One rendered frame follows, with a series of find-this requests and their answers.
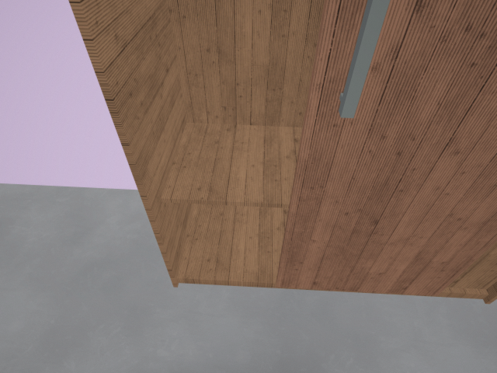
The handle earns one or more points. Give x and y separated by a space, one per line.
370 29

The wardrobe door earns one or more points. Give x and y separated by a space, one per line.
481 274
402 198

